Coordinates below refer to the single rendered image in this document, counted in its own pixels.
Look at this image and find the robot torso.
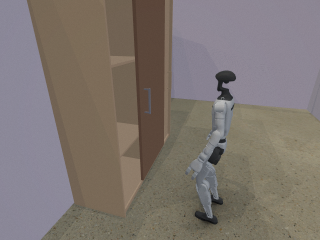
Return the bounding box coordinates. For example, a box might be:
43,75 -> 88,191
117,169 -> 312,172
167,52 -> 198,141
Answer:
211,97 -> 235,155

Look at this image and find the left robot forearm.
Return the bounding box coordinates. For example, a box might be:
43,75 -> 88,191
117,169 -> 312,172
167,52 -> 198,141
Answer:
197,131 -> 221,163

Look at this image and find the right robot hand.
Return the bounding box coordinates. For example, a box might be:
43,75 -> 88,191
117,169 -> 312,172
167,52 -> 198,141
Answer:
206,130 -> 213,140

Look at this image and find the left robot upper arm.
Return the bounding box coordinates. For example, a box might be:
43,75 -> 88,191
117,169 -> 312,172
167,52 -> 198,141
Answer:
212,101 -> 227,140

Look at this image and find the left robot hand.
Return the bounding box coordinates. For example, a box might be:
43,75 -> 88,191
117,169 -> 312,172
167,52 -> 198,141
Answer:
185,159 -> 203,180

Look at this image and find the robot left foot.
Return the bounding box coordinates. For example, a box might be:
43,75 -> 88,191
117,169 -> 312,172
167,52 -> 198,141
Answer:
195,211 -> 218,225

